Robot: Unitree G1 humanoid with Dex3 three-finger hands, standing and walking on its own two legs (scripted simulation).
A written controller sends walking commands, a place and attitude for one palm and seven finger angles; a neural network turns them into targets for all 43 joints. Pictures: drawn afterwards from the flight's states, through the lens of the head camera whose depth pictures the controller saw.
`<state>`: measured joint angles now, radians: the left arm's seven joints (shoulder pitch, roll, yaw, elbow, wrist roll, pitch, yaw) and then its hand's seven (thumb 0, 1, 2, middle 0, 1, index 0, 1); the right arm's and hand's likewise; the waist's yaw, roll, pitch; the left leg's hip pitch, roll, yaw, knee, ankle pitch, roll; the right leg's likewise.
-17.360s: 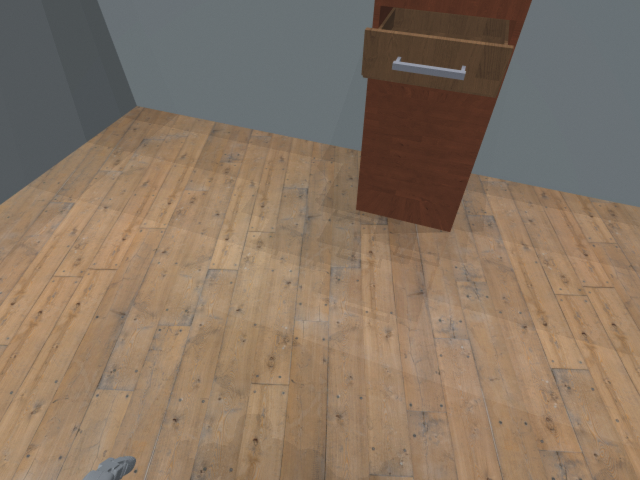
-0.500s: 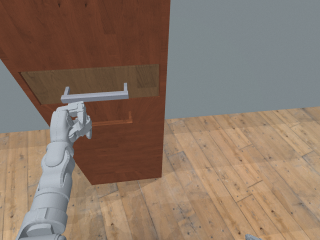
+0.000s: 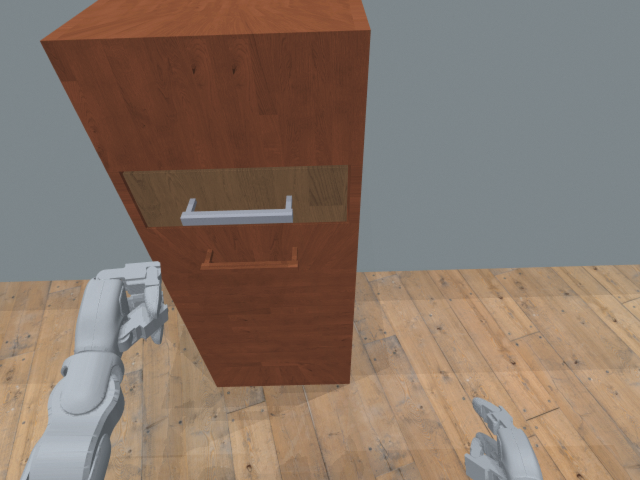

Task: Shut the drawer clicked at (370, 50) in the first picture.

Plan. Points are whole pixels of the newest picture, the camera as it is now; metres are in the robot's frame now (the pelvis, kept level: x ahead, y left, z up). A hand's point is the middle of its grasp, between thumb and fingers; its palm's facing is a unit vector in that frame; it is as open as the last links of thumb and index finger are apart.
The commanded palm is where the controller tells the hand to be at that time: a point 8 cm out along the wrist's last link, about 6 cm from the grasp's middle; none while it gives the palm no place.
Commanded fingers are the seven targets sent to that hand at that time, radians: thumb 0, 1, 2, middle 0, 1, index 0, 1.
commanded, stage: draw the hand back to the body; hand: left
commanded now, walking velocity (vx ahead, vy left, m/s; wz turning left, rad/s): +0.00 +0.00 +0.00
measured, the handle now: (239, 209) +0.54 +0.20 +0.03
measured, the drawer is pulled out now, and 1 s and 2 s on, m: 0.00 0.00 0.00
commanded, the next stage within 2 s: step back with the hand held close in 0.62 s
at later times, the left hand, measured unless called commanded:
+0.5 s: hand (85, 343) +0.19 +0.23 +0.17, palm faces +0.37 -0.84 -0.41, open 3.3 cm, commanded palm +0.15 +0.28 +0.18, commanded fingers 0.00 0.90 0.90 -1.40 -1.60 -1.40 -1.60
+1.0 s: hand (98, 344) +0.20 +0.23 +0.15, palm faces +0.29 -0.84 -0.46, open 3.3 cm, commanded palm +0.14 +0.28 +0.18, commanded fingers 0.00 0.90 0.90 -1.40 -1.60 -1.40 -1.60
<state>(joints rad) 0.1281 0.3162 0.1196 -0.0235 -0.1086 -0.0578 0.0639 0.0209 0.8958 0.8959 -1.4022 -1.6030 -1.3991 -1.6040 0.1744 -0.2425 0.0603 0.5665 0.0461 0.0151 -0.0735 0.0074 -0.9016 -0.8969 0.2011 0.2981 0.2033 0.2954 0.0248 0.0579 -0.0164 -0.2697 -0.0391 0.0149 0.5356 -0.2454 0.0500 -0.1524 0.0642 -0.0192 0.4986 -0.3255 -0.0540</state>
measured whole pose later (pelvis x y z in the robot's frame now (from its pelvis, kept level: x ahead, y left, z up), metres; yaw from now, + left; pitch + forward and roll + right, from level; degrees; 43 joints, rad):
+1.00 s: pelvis +0.01 +0.00 +0.01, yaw -1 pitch +0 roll -1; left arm 0.59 0.36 0.31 -0.48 -0.07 -0.14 0.09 0.02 0.89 0.90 -1.40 -1.60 -1.40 -1.60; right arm 0.16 -0.26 -0.02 0.55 0.02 0.05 -0.05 0.01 -0.90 -0.90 0.20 0.30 0.20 0.30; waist 0.00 0.07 0.02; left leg -0.24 -0.03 0.03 0.46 -0.21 0.05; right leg -0.12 0.07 0.00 0.39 -0.27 -0.04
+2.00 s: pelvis -0.19 +0.07 -0.01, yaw +6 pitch +1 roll -9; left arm 0.51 0.52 0.44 -0.71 -0.05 -0.25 0.14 0.02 0.89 0.89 -1.41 -1.60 -1.40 -1.60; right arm 0.18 -0.18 -0.03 0.60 -0.02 -0.08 -0.03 0.01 -0.90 -0.90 0.20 0.30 0.20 0.30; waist -0.01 0.03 0.04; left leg -0.54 0.04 0.08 0.39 -0.01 0.09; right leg -0.35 0.14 0.00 1.10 -0.51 0.00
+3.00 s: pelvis -0.54 +0.27 +0.01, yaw +0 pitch +0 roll -4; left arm 0.61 0.54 0.45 -0.73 -0.03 -0.21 0.11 0.01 0.89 0.90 -1.41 -1.60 -1.41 -1.60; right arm 0.29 -0.12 0.01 0.60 -0.01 -0.10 -0.03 0.01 -0.89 -0.90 0.21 0.30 0.21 0.30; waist 0.01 -0.01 -0.04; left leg -0.48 0.09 0.10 0.59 -0.31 -0.05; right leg -0.09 0.07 -0.22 0.53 -0.38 -0.09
